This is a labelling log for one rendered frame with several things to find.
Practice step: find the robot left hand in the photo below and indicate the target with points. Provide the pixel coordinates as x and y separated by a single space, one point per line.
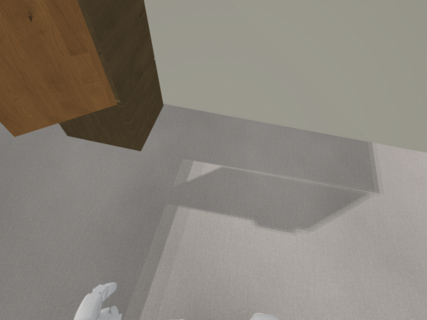
91 305

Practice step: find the cupboard door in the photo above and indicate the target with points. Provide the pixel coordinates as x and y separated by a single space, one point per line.
50 71

